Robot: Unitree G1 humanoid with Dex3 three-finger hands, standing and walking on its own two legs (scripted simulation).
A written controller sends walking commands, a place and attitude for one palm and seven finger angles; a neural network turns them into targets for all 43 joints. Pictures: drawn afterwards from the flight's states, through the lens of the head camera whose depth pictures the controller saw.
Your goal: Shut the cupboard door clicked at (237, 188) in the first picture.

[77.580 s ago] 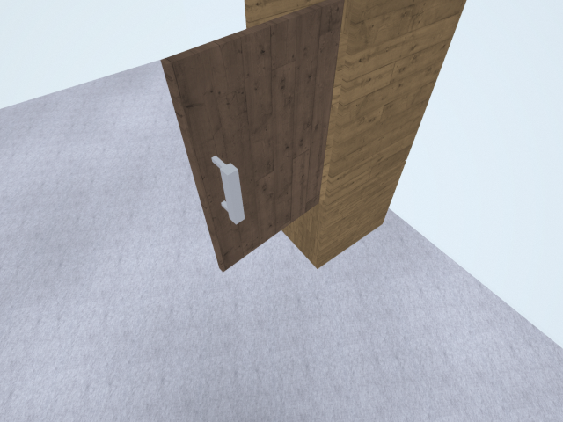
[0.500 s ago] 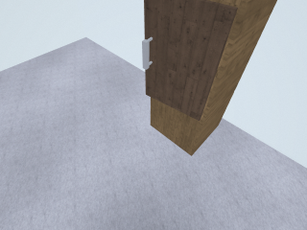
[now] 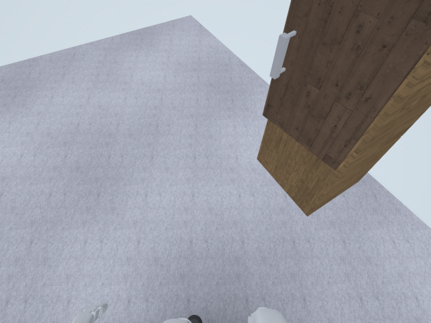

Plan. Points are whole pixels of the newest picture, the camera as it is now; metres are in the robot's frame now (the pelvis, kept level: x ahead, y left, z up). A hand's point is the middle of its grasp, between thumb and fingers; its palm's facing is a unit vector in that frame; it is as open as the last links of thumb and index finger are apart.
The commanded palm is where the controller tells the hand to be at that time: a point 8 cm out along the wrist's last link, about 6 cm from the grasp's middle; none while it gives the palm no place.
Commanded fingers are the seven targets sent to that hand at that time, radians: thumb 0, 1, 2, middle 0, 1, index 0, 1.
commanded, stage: walk to a spot facing it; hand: left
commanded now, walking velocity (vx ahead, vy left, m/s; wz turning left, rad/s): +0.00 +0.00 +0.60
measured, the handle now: (283, 55) +0.89 -0.20 -0.02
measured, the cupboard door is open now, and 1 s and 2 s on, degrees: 8 8 8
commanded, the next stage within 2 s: turn to face it in 1.54 s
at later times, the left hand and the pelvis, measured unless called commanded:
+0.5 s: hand out of the picture -0.02 +0.15 -0.16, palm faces +0.38 -0.88 -0.28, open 7.4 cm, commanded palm none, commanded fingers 0.00 0.90 0.90 -0.20 -0.30 -0.20 -0.30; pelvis +0.00 -0.06 +0.00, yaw +22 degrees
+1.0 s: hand out of the picture +0.03 +0.22 -0.15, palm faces +0.57 -0.77 -0.29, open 7.4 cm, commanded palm none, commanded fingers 0.00 0.90 0.90 -0.20 -0.30 -0.20 -0.30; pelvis +0.07 -0.02 -0.01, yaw +37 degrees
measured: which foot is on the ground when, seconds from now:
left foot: down 0.00-0.18, up 0.20-0.60, down 0.62-1.00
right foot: up 0.00-0.16, down 0.18-0.62, up 0.64-0.98, down 1.00-1.00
